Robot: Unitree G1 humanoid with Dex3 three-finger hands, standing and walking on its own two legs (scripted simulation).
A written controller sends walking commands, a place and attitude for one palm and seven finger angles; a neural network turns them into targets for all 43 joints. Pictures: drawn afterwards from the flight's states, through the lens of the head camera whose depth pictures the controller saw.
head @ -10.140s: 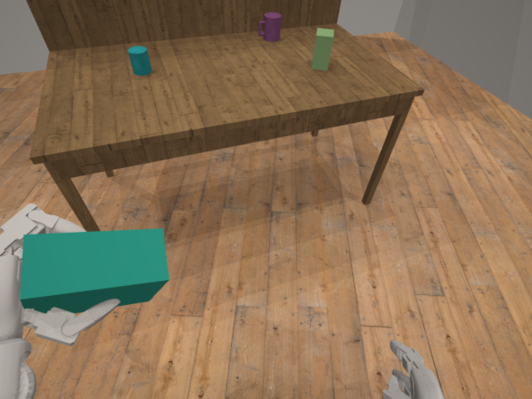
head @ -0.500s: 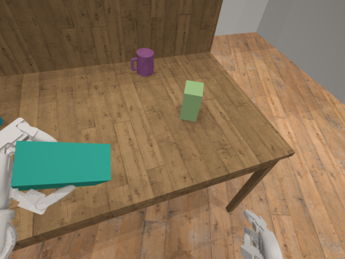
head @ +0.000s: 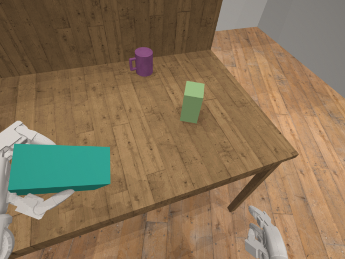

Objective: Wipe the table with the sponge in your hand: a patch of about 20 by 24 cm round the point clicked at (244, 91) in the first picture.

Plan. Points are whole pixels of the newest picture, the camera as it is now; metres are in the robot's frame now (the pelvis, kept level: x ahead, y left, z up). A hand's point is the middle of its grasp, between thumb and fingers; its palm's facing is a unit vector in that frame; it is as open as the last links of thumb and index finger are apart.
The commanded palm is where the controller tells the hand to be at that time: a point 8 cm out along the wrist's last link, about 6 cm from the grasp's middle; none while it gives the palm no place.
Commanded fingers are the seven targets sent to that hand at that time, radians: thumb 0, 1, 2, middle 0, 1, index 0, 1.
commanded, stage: look again from close up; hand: left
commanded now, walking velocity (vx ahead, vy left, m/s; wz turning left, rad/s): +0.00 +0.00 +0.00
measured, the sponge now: (76, 170) +0.23 +0.20 +0.13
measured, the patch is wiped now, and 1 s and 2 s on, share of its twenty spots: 0.00 0.00 0.00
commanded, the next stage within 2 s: turn the palm down, sponge in hand in 0.16 s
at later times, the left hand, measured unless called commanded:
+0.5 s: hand (43, 160) +0.23 +0.25 +0.16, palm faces +0.31 -0.77 -0.56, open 10.3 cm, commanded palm +0.16 +0.27 +0.17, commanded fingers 0.00 0.10 1.30 -1.20 -1.60 -1.20 -1.60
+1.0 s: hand (71, 183) +0.21 +0.20 +0.13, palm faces +0.25 -0.55 -0.80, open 10.3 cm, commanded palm +0.16 +0.24 +0.16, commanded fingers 0.00 0.10 1.30 -1.20 -1.60 -1.20 -1.60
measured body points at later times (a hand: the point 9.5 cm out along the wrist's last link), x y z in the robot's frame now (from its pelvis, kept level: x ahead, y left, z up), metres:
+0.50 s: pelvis -0.01 -0.02 -0.01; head +0.00 -0.03 +0.44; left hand +0.21 +0.29 +0.19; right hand +0.19 -0.24 -0.08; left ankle +0.01 +0.07 -0.74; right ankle +0.01 -0.13 -0.74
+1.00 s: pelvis -0.01 -0.08 -0.02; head +0.01 -0.11 +0.43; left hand +0.19 +0.23 +0.17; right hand +0.20 -0.30 -0.11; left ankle +0.01 +0.07 -0.74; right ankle +0.01 -0.13 -0.74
